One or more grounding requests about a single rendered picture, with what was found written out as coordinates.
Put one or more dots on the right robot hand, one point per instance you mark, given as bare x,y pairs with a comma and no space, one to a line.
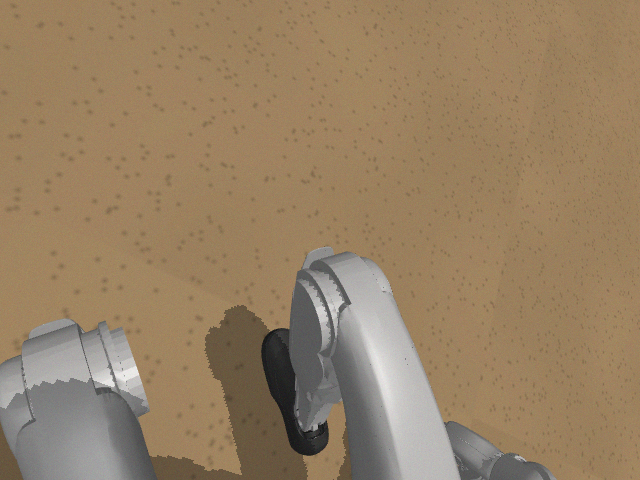
474,454

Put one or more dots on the right robot arm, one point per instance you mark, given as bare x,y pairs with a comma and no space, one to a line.
511,466

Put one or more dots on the right robot foot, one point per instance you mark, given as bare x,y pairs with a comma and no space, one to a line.
280,377

